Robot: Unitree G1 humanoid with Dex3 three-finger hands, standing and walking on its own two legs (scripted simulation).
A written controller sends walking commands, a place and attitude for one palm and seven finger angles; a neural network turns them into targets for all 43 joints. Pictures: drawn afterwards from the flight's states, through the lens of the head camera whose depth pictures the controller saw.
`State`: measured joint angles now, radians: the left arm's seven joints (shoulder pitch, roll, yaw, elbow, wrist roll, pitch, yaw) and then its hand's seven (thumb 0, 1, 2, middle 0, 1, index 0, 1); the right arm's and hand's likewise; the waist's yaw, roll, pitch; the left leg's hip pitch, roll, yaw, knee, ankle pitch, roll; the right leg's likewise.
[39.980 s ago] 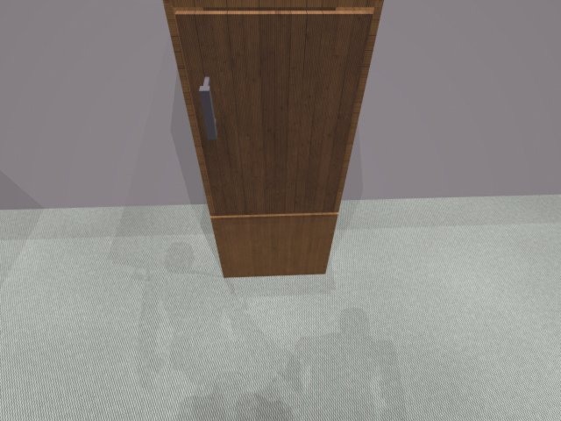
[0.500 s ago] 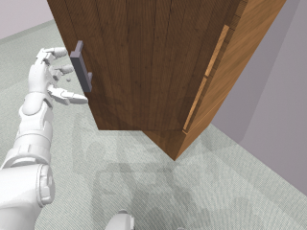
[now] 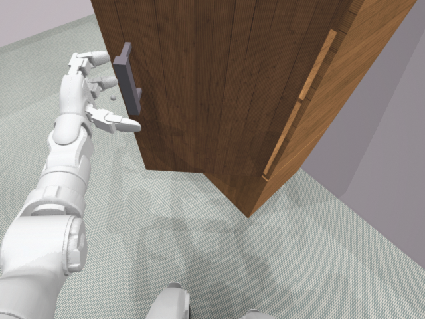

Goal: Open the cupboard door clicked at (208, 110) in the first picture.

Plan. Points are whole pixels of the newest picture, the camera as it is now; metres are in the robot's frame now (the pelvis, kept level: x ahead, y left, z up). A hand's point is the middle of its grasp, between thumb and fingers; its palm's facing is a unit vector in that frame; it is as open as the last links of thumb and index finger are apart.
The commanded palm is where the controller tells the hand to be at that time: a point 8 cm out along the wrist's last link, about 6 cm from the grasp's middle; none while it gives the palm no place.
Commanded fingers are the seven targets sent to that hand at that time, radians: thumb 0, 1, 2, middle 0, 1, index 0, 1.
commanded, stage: slide the fingers in behind the handle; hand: left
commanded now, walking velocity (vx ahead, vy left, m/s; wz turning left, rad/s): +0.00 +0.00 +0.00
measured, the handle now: (131, 80) +0.52 +0.18 +0.11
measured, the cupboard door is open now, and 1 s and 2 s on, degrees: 45 45 46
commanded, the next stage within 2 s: move the hooked fingers beside the handle in 0.02 s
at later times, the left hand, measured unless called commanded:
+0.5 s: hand (113, 98) +0.48 +0.21 +0.11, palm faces +0.11 -0.99 -0.02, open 15.1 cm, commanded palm +0.45 +0.21 +0.11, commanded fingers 0.00 -0.50 0.30 -0.30 -1.20 -0.30 -1.20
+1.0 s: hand (107, 96) +0.48 +0.22 +0.11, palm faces +0.05 -1.00 +0.01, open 14.6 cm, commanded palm +0.46 +0.25 +0.11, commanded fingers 0.00 -0.50 0.30 -0.30 -1.20 -0.30 -1.20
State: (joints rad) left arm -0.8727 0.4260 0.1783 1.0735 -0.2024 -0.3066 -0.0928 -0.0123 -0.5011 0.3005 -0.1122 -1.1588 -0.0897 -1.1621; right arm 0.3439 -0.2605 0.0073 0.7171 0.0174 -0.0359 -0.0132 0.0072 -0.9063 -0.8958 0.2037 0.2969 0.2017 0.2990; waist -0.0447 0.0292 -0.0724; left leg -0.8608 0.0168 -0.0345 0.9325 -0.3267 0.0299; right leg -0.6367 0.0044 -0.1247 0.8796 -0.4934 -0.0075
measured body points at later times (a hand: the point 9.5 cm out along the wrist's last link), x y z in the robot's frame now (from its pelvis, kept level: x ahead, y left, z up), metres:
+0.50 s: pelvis +0.01 +0.00 +0.00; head +0.09 +0.01 +0.45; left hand +0.46 +0.26 +0.11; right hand +0.05 -0.27 -0.11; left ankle +0.07 +0.09 -0.69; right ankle -0.04 -0.12 -0.68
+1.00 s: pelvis +0.02 -0.01 +0.01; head +0.10 +0.00 +0.45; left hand +0.47 +0.27 +0.11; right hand +0.06 -0.29 -0.10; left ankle +0.07 +0.09 -0.69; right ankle -0.04 -0.12 -0.68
